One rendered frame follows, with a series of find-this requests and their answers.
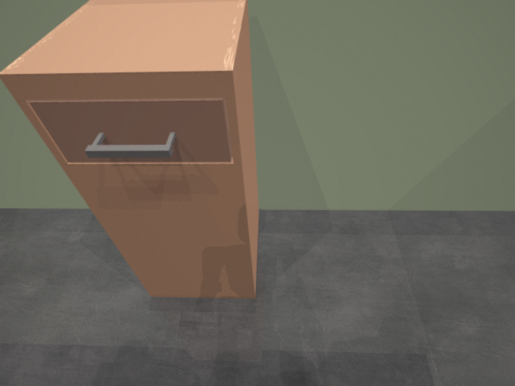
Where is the cabinet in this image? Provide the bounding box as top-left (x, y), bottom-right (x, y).
top-left (0, 0), bottom-right (259, 298)

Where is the drawer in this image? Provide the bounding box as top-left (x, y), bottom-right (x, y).
top-left (29, 97), bottom-right (233, 162)

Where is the handle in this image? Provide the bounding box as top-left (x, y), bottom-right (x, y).
top-left (84, 133), bottom-right (176, 158)

